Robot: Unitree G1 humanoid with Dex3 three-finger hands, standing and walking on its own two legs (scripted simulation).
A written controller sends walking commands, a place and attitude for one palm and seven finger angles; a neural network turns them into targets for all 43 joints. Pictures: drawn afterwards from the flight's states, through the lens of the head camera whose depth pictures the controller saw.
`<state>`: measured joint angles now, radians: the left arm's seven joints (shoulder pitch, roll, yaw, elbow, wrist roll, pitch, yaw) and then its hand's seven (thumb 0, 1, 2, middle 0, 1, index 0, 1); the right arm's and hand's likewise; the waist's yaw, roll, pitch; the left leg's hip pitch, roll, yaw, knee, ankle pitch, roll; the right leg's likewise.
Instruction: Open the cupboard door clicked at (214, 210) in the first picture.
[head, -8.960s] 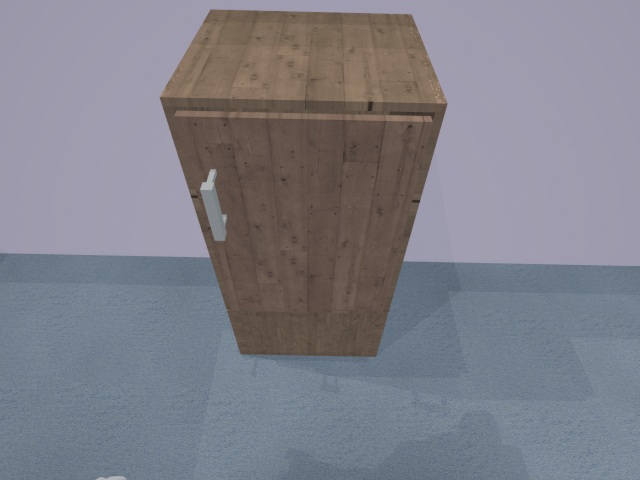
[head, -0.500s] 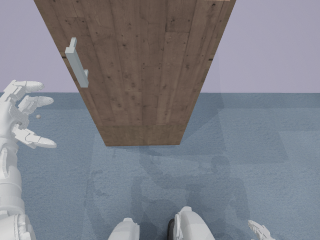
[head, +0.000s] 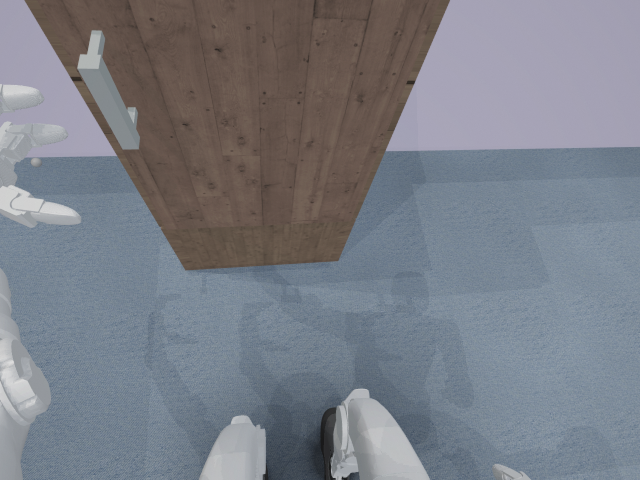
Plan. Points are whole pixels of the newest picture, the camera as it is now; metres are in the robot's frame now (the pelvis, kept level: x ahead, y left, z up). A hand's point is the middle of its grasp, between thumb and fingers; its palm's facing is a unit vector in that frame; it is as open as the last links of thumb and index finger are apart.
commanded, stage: move the hooked fingers beside the handle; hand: left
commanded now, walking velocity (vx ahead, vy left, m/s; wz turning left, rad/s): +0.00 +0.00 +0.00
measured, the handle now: (114, 94) +0.56 +0.23 +0.06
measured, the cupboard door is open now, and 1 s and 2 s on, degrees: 0 0 0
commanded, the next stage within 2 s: slide the fingers in behind the handle in 1.18 s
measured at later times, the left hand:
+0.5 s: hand (49, 114) +0.53 +0.30 +0.06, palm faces +0.05 -1.00 -0.02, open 14.0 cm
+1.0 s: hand (54, 125) +0.52 +0.29 +0.05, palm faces +0.05 -1.00 -0.02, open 14.0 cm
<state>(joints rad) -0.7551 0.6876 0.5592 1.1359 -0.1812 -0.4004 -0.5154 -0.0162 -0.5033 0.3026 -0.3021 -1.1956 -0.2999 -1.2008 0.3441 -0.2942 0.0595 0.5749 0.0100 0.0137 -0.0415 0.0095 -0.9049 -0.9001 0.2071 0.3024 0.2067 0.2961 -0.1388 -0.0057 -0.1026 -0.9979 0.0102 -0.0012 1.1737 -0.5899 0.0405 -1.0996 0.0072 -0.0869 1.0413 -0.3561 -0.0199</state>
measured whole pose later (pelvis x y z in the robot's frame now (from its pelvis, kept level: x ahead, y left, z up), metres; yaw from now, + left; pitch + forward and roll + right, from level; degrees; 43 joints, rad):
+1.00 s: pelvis +0.02 +0.01 +0.00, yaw -1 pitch +27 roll -6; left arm -0.86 0.73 0.54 1.15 -0.11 -0.37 -0.45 -0.02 -0.50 0.30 -0.30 -1.20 -0.30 -1.20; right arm 0.36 -0.28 0.07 0.55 -0.01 0.10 -0.01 0.01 -0.91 -0.90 0.21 0.30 0.21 0.30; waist -0.19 0.01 -0.10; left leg -1.04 0.02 -0.03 1.18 -0.61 0.05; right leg -1.12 0.02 -0.11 1.01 -0.36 -0.01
